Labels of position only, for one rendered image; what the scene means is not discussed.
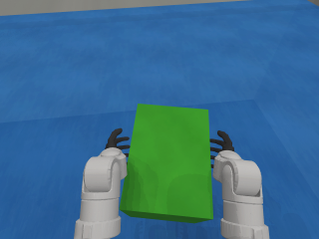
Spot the left robot hand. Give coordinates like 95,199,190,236
105,128,130,165

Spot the right robot forearm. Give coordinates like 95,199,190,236
212,150,270,239

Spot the carton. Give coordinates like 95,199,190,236
119,104,213,223

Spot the left robot forearm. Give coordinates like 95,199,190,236
74,147,128,239

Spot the right robot hand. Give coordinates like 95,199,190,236
209,130,234,168

